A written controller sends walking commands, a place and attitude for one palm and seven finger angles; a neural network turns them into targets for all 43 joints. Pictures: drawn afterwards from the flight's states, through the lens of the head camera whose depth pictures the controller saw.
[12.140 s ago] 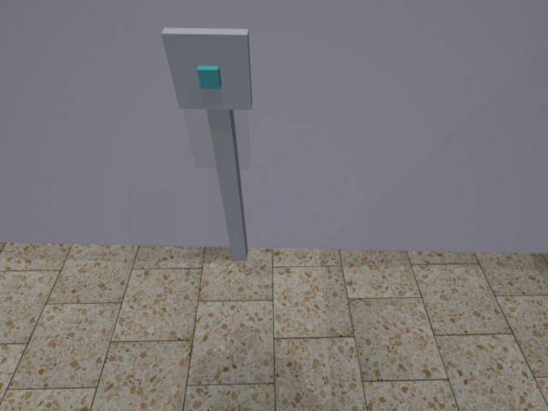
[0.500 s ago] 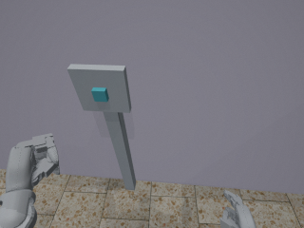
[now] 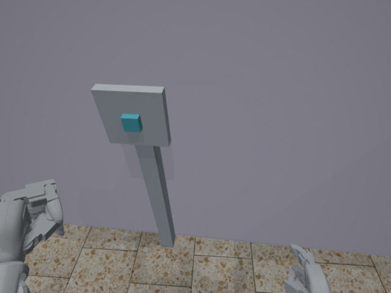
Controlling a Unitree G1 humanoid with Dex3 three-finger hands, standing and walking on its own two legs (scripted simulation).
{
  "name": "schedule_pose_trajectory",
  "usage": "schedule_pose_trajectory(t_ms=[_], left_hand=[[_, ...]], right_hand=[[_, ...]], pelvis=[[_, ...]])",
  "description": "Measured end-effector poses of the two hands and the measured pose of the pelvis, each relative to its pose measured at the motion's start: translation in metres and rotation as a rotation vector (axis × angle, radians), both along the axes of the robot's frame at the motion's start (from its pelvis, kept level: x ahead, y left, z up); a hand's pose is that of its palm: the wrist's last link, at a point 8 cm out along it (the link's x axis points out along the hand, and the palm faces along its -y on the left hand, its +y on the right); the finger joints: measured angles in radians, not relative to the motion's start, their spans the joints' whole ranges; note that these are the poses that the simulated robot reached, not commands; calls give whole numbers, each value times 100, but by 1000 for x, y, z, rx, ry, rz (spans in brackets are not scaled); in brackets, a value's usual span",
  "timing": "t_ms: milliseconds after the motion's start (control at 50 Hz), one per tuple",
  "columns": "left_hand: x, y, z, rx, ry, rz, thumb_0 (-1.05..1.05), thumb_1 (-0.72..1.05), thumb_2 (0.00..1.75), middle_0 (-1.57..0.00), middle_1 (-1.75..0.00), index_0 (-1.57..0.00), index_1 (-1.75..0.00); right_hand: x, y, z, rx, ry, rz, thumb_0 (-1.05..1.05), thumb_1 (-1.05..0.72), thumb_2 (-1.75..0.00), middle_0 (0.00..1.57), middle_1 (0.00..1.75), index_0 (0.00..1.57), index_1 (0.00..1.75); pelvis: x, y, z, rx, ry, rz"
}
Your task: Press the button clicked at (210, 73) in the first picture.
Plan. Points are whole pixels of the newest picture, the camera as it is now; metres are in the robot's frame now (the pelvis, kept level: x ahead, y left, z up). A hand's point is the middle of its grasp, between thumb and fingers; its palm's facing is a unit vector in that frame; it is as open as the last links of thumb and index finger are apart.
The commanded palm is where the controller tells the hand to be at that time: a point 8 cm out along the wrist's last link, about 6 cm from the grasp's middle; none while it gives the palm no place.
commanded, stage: step back with the hand held close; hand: left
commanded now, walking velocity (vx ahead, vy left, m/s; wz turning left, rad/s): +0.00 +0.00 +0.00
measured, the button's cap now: (132, 122) +0.49 +0.24 +0.09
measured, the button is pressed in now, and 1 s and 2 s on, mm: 0 0 0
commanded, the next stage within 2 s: stop stepping back and stand still in 1.44 s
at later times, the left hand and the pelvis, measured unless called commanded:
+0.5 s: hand (48, 224) +0.16 +0.25 +0.15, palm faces +0.28 -0.83 -0.48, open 3.1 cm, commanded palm +0.10 +0.30 +0.17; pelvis -0.03 +0.02 +0.00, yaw -2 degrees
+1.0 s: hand out of the picture +0.08 +0.28 +0.16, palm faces +0.42 -0.78 -0.47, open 3.1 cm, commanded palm +0.02 +0.32 +0.17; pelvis -0.10 +0.03 -0.02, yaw +2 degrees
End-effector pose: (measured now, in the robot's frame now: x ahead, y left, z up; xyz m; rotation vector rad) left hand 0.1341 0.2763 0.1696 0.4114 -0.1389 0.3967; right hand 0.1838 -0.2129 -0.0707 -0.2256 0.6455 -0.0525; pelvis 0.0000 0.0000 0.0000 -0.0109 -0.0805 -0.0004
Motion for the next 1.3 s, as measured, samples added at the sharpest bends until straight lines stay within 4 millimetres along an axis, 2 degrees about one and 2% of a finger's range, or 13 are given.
schedule_pose_trajectory(t_ms=[120,220,340,440,580,840,1020,1140,1220,1300], left_hand=[[-1,-1,1,2,-9,-9,2,89,90,-130,-150,-131,-150],[3,7,8,60,-24,-17,2,89,90,-131,-150,-131,-150],[8,7,-1,73,46,-78,2,89,90,-130,-150,-131,-150],[3,11,-2,106,60,-123,2,89,90,-130,-150,-131,-150],[-18,22,4,145,12,-123,2,89,90,-130,-149,-131,-150],[-66,36,-1,155,-83,-82,2,89,90,-131,-150,-131,-150],[-100,41,5,201,-148,-46,2,89,90,-131,-150,-131,-150],[-112,42,-1,138,-192,-67,2,89,90,-131,-150,-131,-150],[-119,52,-2,155,-216,-106,2,89,90,-131,-150,-131,-150],[-133,66,10,195,-245,-113,2,89,90,-131,-150,-131,-150]], right_hand=[[-6,-2,1,-1,0,-5,1,-90,-90,20,30,20,30],[-13,-6,0,-4,32,-30,1,-90,-90,20,30,20,30],[-31,-16,-2,-20,78,-104,1,-90,-90,20,30,20,30],[-49,-18,-3,-38,106,-146,1,-90,-90,20,30,20,30],[-70,-8,-3,-43,97,-146,1,-90,-90,20,30,20,30],[-105,13,-9,-60,52,-94,1,-90,-90,20,30,20,30],[-119,17,-16,-63,51,-47,1,-90,-90,20,30,20,30],[-134,18,-14,-89,71,-50,1,-90,-90,21,30,20,30],[-149,22,-10,-123,58,-73,1,-90,-90,20,30,20,30],[-166,33,-5,-107,41,-82,1,-90,-90,20,30,20,30]], pelvis=[[-3,-1,0,-2,-5,-2],[-8,1,0,-12,37,-9],[-16,10,0,-9,79,-22],[-26,16,-2,-6,92,-26],[-46,24,-7,-8,93,-27],[-85,33,-18,-31,81,4],[-105,31,-25,-29,68,39],[-121,38,-26,-31,68,46],[-135,48,-30,-59,64,42],[-150,52,-26,-98,66,29]])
